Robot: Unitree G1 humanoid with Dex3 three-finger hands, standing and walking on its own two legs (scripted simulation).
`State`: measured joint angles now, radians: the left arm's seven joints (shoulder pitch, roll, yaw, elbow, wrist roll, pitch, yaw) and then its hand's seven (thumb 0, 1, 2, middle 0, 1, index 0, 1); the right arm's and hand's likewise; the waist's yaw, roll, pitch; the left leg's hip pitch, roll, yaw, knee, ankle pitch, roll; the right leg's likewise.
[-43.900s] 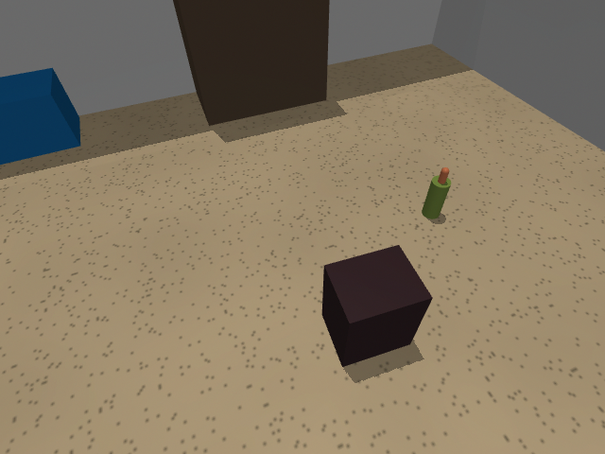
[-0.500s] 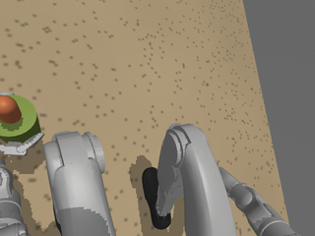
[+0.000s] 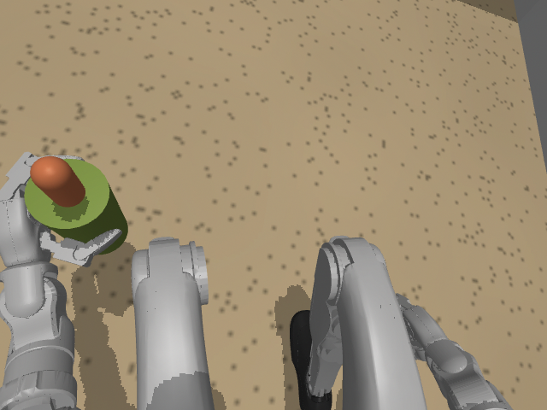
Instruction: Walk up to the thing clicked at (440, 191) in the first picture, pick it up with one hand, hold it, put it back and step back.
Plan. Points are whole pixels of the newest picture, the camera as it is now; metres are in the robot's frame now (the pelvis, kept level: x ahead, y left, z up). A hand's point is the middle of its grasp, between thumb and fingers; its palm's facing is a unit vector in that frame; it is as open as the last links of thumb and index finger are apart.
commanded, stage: settle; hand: left
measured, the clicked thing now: (81, 208) +0.35 +0.29 -0.05
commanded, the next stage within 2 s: lift in 1.04 s
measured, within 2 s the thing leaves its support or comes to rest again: neither
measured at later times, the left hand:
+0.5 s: hand (66, 187) +0.36 +0.28 +0.02, palm faces +0.28 -0.96 -0.02, open 11.3 cm
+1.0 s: hand (55, 172) +0.36 +0.28 +0.05, palm faces +0.28 -0.96 -0.01, open 11.4 cm
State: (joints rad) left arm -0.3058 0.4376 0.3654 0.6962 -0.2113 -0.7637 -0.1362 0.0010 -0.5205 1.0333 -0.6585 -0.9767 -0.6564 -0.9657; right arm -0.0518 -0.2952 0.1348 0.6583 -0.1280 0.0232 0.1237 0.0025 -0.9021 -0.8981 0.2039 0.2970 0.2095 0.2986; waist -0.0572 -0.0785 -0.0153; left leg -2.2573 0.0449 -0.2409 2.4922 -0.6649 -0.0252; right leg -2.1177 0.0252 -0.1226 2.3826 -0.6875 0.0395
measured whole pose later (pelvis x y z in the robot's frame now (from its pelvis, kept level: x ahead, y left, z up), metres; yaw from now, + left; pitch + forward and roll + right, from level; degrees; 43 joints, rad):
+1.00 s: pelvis +0.01 -0.01 +0.07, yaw +5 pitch +30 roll -5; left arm -0.39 0.33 0.42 0.68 -0.22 -0.59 -0.28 0.00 -0.56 1.08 -0.66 -0.99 -0.66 -0.98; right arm 0.04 -0.28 0.01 0.67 -0.04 -0.02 0.04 0.01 -0.89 -0.90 0.20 0.30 0.21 0.30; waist -0.03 -0.02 -0.13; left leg -2.11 0.06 -0.12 2.24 -0.66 -0.03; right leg -2.03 0.00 -0.05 2.21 -0.70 0.02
